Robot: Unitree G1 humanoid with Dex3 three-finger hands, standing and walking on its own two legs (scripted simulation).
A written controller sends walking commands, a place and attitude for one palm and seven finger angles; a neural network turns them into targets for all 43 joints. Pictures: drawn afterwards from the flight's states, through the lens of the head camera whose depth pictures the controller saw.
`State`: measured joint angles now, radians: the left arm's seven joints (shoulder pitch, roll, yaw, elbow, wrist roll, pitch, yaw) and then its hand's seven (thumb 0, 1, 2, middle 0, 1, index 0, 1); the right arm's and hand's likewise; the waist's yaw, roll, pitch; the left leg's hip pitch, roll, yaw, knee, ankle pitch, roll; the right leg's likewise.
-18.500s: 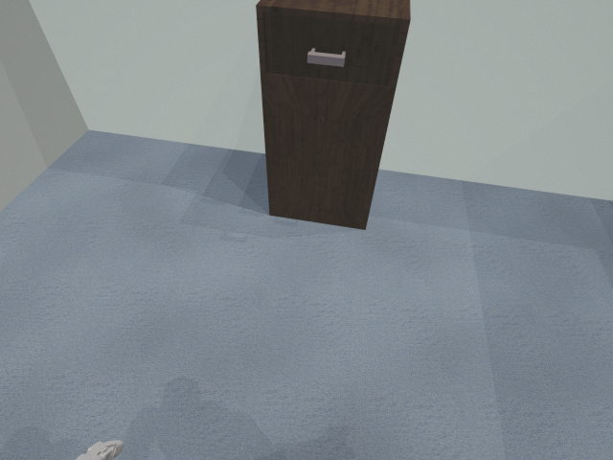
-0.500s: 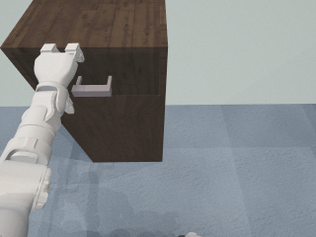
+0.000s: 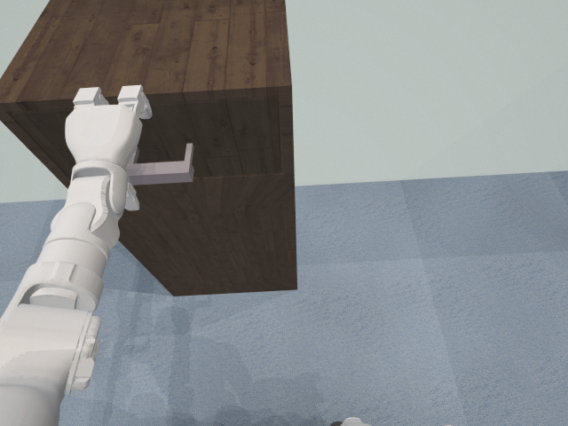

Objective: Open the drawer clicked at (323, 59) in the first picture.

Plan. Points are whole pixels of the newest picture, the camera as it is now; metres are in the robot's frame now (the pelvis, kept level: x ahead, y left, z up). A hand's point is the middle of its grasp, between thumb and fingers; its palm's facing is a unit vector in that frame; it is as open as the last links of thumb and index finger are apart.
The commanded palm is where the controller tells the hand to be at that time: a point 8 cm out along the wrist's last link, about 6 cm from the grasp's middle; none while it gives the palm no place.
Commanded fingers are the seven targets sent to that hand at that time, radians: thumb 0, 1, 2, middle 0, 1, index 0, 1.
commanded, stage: move the hooked fingers above the handle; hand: left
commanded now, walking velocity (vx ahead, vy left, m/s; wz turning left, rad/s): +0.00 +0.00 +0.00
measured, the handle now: (160, 162) +0.52 +0.22 +0.02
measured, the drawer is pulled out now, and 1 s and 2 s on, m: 0.00 0.00 0.00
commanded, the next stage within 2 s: lower the fingers behind the handle in 0.66 s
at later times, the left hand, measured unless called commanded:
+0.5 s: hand (138, 154) +0.48 +0.22 +0.09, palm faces +0.09 +0.05 -0.99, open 13.7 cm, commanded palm +0.45 +0.24 +0.14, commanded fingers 0.00 -0.50 0.30 -0.30 -1.20 -0.30 -1.20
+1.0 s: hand (132, 174) +0.46 +0.23 +0.06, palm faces +0.04 +0.04 -1.00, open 13.8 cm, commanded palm +0.44 +0.22 +0.12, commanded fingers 0.00 -0.50 0.30 -0.30 -1.20 -0.30 -1.20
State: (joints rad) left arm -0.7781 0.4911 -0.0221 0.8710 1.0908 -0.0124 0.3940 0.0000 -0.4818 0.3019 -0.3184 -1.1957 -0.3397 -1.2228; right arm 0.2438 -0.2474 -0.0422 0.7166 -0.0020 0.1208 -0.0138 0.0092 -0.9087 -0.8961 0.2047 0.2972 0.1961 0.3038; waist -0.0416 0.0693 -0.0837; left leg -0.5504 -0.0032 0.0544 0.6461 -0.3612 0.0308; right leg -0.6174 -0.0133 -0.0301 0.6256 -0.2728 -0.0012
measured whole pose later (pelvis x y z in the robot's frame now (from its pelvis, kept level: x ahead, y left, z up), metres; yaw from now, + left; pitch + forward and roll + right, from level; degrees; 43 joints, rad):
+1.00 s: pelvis -0.01 +0.00 +0.00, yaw +0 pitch +15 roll +0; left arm -0.79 0.47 -0.06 0.99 1.09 0.01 0.35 0.00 -0.48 0.30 -0.32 -1.20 -0.32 -1.20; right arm 0.28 -0.27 -0.07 0.72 0.01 0.10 -0.01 0.01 -0.91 -0.90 0.20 0.30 0.20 0.30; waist -0.06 0.05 -0.10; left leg -0.55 0.00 0.05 0.64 -0.35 0.03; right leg -0.61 -0.01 -0.04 0.62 -0.26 -0.01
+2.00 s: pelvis -0.01 -0.01 -0.01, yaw +1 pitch +19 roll -1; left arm -0.85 0.48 -0.10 1.07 1.10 -0.03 0.34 0.00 -0.48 0.30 -0.23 -1.29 -0.32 -1.20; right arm 0.33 -0.26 -0.05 0.71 0.00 0.09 -0.02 0.01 -0.91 -0.90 0.21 0.30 0.20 0.30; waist -0.08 0.04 -0.13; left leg -0.70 0.01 0.03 0.77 -0.39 0.02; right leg -0.76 -0.01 -0.05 0.73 -0.30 -0.01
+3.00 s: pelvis +0.01 +0.00 +0.00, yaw +0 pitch +15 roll -1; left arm -0.79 0.43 -0.09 0.94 1.04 0.04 0.23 0.00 -0.48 0.30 -0.31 -1.20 -0.33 -1.21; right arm 0.30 -0.26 -0.05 0.70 0.02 0.11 -0.01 0.01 -0.91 -0.90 0.21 0.30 0.20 0.30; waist -0.06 0.08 -0.13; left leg -0.52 0.00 0.04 0.64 -0.37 0.03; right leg -0.58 0.00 -0.04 0.61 -0.28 0.00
